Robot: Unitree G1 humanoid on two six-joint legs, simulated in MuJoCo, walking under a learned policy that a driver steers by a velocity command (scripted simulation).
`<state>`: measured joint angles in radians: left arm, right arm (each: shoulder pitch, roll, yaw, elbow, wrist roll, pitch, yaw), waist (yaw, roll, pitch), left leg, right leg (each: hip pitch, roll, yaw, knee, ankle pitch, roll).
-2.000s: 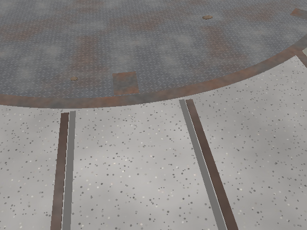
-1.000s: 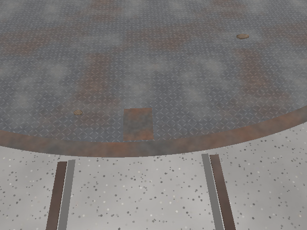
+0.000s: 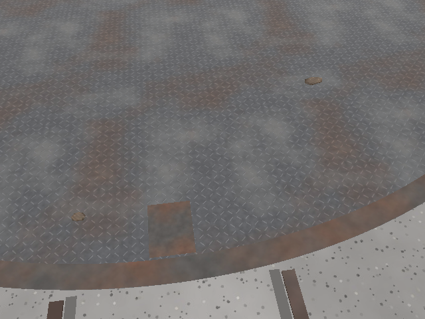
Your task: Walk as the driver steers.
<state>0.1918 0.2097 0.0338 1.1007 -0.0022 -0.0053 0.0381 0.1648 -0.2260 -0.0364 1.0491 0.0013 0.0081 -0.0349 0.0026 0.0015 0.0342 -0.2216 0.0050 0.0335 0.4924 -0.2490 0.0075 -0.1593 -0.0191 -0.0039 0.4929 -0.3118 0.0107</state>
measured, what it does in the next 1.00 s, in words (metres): walks ahead: right foot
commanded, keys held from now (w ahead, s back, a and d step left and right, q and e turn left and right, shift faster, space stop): w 1.00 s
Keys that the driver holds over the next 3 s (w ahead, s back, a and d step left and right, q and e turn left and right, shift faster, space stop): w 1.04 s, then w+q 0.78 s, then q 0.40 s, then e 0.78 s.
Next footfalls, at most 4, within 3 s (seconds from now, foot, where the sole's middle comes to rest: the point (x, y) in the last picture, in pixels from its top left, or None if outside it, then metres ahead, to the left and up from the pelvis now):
0.68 right None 0.43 -0.12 -0.77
1.26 left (184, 256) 0.72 0.13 -0.77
1.76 right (222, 180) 1.06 0.00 -0.77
2.22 left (149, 175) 1.08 0.30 -0.77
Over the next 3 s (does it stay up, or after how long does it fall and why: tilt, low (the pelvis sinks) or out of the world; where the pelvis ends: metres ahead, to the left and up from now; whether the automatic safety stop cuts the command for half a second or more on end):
stays up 1.08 0.15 0.01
